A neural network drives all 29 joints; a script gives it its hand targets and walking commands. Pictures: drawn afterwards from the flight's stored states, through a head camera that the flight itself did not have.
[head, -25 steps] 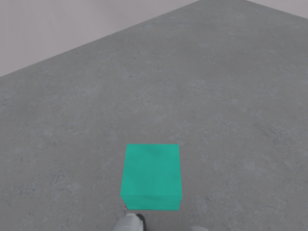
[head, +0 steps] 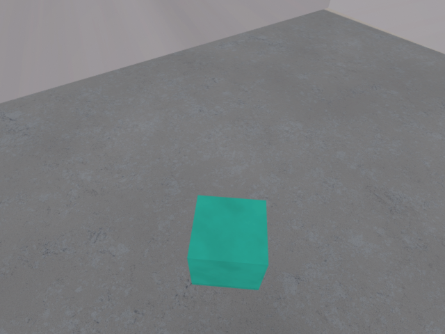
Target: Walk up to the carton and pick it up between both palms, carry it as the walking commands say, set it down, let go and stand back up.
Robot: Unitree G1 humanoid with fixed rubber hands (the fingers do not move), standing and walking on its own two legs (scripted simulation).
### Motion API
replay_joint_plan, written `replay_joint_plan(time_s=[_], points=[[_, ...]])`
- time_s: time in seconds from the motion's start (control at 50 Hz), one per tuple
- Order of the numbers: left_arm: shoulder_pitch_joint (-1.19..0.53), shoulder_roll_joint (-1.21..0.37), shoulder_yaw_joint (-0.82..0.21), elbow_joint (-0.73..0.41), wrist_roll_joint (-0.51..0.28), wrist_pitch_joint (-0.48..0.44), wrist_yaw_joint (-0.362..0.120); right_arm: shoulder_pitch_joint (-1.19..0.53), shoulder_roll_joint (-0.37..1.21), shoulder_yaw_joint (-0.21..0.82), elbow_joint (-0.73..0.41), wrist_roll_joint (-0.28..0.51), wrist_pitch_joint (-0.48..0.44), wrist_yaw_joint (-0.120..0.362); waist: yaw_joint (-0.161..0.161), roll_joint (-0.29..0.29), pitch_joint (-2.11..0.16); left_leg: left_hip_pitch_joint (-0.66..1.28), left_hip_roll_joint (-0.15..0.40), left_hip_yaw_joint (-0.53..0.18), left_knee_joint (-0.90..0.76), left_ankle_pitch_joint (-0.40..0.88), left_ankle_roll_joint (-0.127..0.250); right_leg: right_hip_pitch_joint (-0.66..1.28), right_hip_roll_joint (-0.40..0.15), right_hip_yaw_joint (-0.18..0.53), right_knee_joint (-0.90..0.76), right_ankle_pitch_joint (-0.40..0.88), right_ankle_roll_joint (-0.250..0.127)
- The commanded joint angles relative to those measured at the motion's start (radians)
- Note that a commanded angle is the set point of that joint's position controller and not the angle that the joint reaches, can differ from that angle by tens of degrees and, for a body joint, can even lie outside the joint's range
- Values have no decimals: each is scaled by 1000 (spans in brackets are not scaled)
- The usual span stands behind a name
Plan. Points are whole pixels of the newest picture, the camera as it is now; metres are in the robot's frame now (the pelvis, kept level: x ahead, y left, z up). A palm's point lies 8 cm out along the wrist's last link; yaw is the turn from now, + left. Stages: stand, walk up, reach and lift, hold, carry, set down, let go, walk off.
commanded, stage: walk up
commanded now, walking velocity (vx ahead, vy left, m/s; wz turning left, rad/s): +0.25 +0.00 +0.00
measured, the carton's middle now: (228, 243) +0.58 -0.01 -0.63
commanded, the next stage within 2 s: none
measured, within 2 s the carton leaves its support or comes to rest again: neither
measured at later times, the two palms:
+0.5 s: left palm out of the picture +0.00 +0.24 -0.14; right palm out of the picture +0.13 -0.25 -0.15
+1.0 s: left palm out of the picture +0.15 +0.22 -0.14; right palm (361, 324) +0.18 -0.26 -0.15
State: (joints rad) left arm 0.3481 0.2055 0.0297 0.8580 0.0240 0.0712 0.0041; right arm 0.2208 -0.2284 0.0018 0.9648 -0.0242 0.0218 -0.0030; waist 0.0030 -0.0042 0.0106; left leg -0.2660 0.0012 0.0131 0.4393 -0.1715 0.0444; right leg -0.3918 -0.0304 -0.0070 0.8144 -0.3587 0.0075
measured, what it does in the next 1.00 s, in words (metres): walks ahead: right foot, then left foot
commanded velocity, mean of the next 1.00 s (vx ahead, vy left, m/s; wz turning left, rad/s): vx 0.18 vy -0.01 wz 0.00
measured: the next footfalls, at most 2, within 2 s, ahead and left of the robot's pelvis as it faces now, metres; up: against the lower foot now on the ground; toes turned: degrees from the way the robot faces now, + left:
right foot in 0.22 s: -0.06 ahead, -0.13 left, +0.00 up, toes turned -5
left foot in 0.52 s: +0.24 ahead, +0.13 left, +0.00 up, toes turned +7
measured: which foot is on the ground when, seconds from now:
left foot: down 0.00-0.20, up 0.22-0.50, down 0.52-0.88, up 0.90-1.00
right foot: up 0.00-0.20, down 0.22-0.56, up 0.58-0.82, down 0.84-1.00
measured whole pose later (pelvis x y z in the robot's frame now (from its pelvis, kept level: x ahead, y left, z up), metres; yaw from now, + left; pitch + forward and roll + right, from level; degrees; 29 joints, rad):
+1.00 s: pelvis +0.12 -0.02 -0.01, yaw +0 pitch -1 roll +1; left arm 0.32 0.17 0.03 0.88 0.03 0.02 0.00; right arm 0.23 -0.24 0.00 0.95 -0.01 0.05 0.01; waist 0.01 0.01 0.03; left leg -0.36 0.06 0.10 0.65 -0.28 -0.01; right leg -0.29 -0.06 -0.11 0.60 -0.30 0.00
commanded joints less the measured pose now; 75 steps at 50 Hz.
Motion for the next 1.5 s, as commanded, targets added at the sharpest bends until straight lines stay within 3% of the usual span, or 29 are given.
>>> replay_joint_plan(time_s=[0.0,0.06,0.12,0.14,0.16,0.18,0.26,0.34,0.42,0.48,0.5,0.52,0.54,0.6,0.68,0.74,0.76,0.8,0.84,0.92,0.96,1.0,1.04,1.06,1.08,1.1,1.18,1.36,1.48], points=[[-39,78,19,8,8,-66,-18,139,-175,-91,-25,8,-28,-9,-50,251,-58,189,246,-220,-271,-430,82,-56,20,-57,-15,-59,15],[2,61,18,2,-1,-69,-13,131,-193,-96,-15,1,-24,-11,-18,135,-46,43,284,-279,-302,-467,99,86,38,-90,-118,-139,1],[184,60,15,50,-3,-80,-5,11,-174,-88,-46,5,-5,-2,84,162,39,-188,130,-86,-185,-411,-6,424,64,-158,-507,-2,-17],[308,135,32,82,6,-84,6,-1,-152,-84,-56,6,-8,-3,142,1,8,-331,85,-60,-7,-389,-48,574,-78,1,-627,-105,-66],[316,259,59,81,15,-89,19,-94,-118,-71,-121,13,-20,2,160,-222,69,-481,-6,38,330,-328,-65,509,-367,428,-744,-297,-140],[258,241,48,78,10,-89,26,-166,-111,-70,-145,12,-27,14,139,-218,169,-569,39,-17,488,-233,-55,398,-437,491,-793,-322,-170],[179,158,41,69,-11,-129,27,-116,-95,-81,-110,10,-41,47,74,-59,156,-516,77,-31,516,-45,-62,494,-330,173,-692,211,-150],[188,156,41,75,-3,-140,17,-130,-66,-50,-117,18,-32,63,68,-242,197,-355,67,19,244,-26,-61,428,-237,27,-639,442,-103],[203,177,38,79,3,-123,6,-120,-55,-48,-108,7,-24,55,34,-240,213,-180,8,155,88,-66,-60,318,-229,-38,-513,670,-79],[178,129,28,35,-6,-132,7,115,-140,-89,-40,-16,-31,29,-43,-50,73,223,63,60,90,89,-1,97,-146,-43,-158,620,-43],[182,102,19,-4,-15,-142,4,237,-214,-117,-32,-23,-40,20,-66,148,-19,361,255,-152,54,284,63,-65,-99,-79,24,471,-3],[181,83,21,-1,-26,-129,0,296,-250,-127,-14,-24,-46,14,-71,313,-98,434,442,-341,-59,347,163,-142,-19,-102,205,-140,6],[131,94,27,10,-41,-109,0,295,-268,-130,-17,-17,-60,6,-73,232,-144,392,504,-434,-121,248,200,-103,-5,-28,388,-237,-2],[91,87,24,3,-5,-96,-9,102,-185,-105,-38,6,-59,3,-15,137,19,61,388,-240,-214,-112,123,-31,-76,-4,229,-161,-30],[226,47,22,44,-2,-80,-23,111,-180,-89,-71,6,-47,-10,28,115,-71,4,356,-266,-217,-103,46,146,-2,-83,8,-118,1],[217,26,8,58,-1,-69,-18,-63,-160,-102,-99,14,-21,-5,97,240,-38,-199,271,-46,-187,-362,33,285,-26,-90,-243,67,-22],[217,26,1,102,-10,-68,-14,-56,-130,-97,-94,8,-21,0,98,120,-46,-164,190,22,-146,-291,-2,323,37,-170,-331,124,-7],[95,119,10,42,-2,-84,9,13,-55,-54,-57,25,-8,1,47,-64,-37,-67,81,74,88,-41,-39,200,-178,90,-480,327,-38],[-55,180,28,26,1,-87,9,25,-76,-33,-59,24,4,15,-8,-221,-3,-6,53,53,96,-52,-43,126,-222,137,-472,471,-70],[-22,116,9,26,23,-55,5,8,-61,-65,-78,2,25,15,0,-235,104,-74,27,91,294,-139,-68,-48,-197,191,-619,-135,-118],[-84,192,20,-25,7,-39,15,-22,-103,-73,-97,9,27,-8,-28,-217,124,-141,41,75,408,-239,-75,26,-216,114,-431,639,-119],[-53,186,32,-17,3,-34,27,0,-70,-66,-101,25,20,-15,-17,-280,31,-120,49,63,375,-298,-63,89,-226,100,-346,869,-134],[-79,153,43,-17,0,-15,27,54,-72,-55,-92,15,1,-19,-39,-118,-33,16,92,89,121,40,-28,102,-135,-14,-218,629,-80],[-88,100,47,-45,-4,-8,21,110,-189,-80,-76,7,-7,-33,-58,166,-67,111,357,-190,12,513,48,-27,-6,-87,53,214,-1],[-69,90,34,-39,-8,0,23,199,-248,-100,-72,8,-6,-49,-64,282,-92,210,554,-354,10,943,147,-189,56,-65,249,-271,30],[-84,81,51,-58,-22,12,21,210,-242,-100,-45,30,1,-52,-33,245,-123,232,560,-331,41,1152,159,-186,31,14,337,-292,30],[-96,41,-1,3,-2,-26,6,22,-86,-51,-64,-2,-8,-37,0,287,-116,121,223,-48,-99,232,59,44,22,-26,-23,-58,-15],[-92,111,1,77,-13,-74,28,48,-53,-33,-69,18,-13,-13,9,-112,-124,113,123,21,24,86,-22,294,-100,76,-374,599,-72],[-99,161,27,39,-13,-45,9,78,-183,-88,-67,14,-1,-35,-16,-60,-71,193,254,-6,80,261,-4,96,-48,-17,-286,348,-50]])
